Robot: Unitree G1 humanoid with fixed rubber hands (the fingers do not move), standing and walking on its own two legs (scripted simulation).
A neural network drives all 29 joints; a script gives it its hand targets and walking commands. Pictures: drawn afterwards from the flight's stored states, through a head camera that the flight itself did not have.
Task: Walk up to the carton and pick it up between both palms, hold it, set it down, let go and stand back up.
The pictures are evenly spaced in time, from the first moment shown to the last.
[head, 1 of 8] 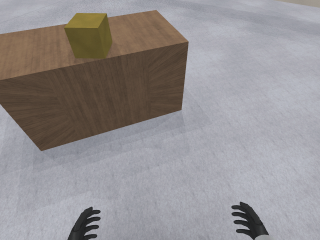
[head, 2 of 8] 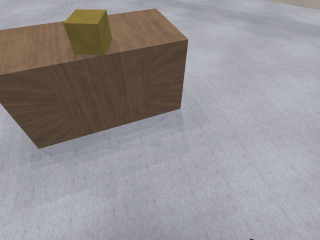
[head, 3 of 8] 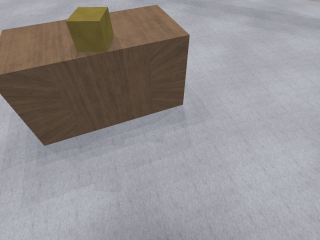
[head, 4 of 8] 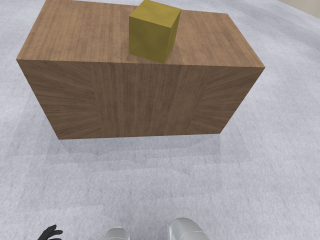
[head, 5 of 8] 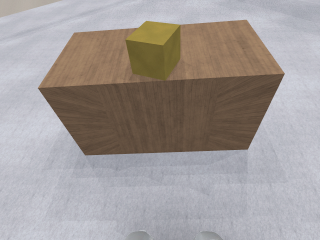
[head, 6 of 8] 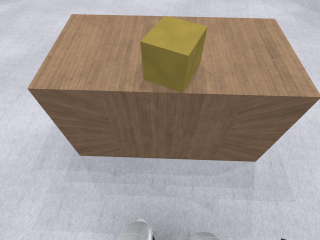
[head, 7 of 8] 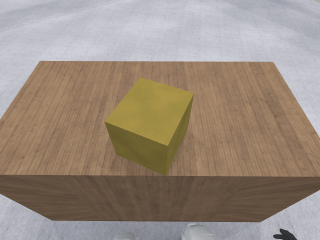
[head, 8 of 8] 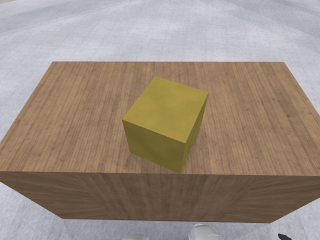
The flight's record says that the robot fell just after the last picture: no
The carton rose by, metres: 0.00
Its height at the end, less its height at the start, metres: +0.00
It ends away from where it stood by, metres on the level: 0.00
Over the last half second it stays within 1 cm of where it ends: yes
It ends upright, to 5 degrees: yes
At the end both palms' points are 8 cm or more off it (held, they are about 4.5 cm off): yes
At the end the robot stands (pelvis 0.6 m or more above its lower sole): yes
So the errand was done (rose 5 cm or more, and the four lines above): no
